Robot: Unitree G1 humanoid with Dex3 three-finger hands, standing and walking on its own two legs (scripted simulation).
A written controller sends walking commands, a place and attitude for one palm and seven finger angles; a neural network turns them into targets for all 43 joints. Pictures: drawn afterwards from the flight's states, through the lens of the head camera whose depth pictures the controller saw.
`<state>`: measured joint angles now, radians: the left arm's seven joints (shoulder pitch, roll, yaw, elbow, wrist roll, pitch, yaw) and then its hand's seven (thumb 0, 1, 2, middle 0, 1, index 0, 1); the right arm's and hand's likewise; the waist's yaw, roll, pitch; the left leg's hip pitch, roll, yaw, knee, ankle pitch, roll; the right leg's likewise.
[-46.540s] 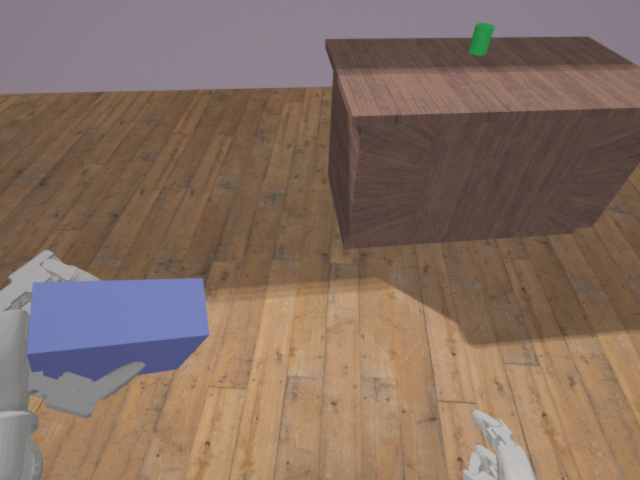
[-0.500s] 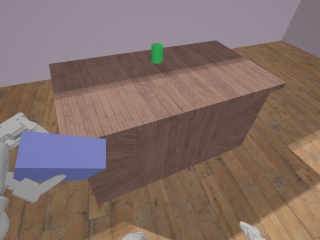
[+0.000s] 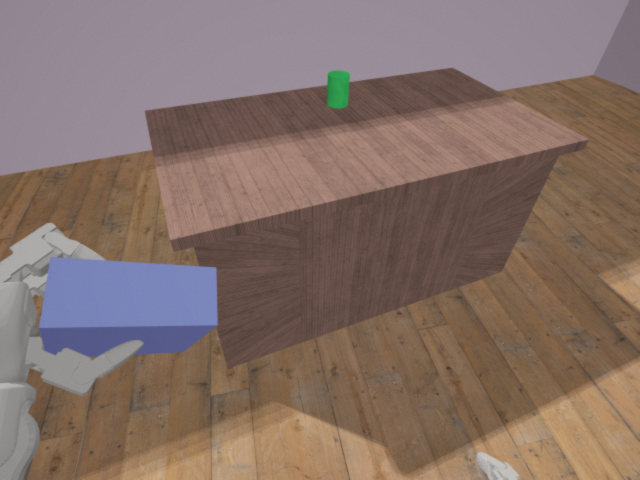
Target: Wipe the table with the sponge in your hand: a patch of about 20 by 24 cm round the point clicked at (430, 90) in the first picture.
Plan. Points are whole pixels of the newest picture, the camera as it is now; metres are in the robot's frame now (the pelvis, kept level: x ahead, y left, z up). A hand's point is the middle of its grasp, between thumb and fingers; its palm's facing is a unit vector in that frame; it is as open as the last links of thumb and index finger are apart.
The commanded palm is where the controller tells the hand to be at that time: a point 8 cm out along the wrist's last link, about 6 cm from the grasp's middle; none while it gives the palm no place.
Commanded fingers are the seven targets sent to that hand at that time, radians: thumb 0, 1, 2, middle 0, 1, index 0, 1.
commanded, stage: stop stepping back and stand still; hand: left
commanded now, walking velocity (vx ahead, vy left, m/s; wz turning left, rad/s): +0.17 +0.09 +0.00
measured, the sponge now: (154, 314) +0.23 +0.19 +0.16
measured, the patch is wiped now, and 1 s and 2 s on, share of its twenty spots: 1.00 1.00 1.00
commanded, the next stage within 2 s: stand and wait in 0.64 s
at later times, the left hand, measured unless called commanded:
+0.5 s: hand (66, 373) +0.15 +0.22 +0.19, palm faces +0.37 -0.85 -0.39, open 10.0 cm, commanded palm +0.10 +0.27 +0.22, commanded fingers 0.00 0.10 1.30 -1.20 -1.60 -1.20 -1.60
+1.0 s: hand (28, 373) +0.15 +0.25 +0.19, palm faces +0.42 -0.84 -0.33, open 10.0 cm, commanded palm +0.11 +0.29 +0.22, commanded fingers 0.00 0.10 1.30 -1.20 -1.60 -1.20 -1.60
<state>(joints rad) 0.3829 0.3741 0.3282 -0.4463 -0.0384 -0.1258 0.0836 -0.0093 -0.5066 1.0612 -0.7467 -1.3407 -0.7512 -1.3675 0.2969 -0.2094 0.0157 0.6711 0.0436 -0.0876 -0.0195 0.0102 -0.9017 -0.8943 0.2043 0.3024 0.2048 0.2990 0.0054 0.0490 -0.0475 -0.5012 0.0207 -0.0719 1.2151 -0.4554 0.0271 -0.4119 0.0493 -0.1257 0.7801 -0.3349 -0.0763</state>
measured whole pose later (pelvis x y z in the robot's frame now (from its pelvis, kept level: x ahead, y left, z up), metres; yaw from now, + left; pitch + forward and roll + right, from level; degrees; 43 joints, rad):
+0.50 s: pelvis -0.06 -0.02 +0.01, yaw +1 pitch -1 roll -3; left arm 0.46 0.38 0.32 -0.48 -0.04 -0.12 0.11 -0.01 -0.51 1.06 -0.75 -1.34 -0.75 -1.37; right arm 0.27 -0.20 0.00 0.67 0.04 -0.08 -0.04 0.01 -0.90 -0.89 0.20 0.30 0.20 0.30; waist -0.02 0.04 -0.03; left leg -0.40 0.03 -0.02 0.97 -0.48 0.03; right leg -0.35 0.04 -0.11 0.67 -0.30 -0.05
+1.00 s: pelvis -0.05 +0.00 +0.04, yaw +1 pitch -1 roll -1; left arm 0.49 0.35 0.29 -0.47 -0.04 -0.12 0.16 -0.01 -0.51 1.06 -0.75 -1.34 -0.75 -1.37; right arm 0.20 -0.20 0.02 0.61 0.02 -0.10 -0.07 0.01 -0.90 -0.89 0.20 0.30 0.20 0.30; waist 0.01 -0.02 -0.03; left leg -0.24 0.00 -0.01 0.53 -0.27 0.02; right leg -0.25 0.01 -0.04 0.47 -0.20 -0.01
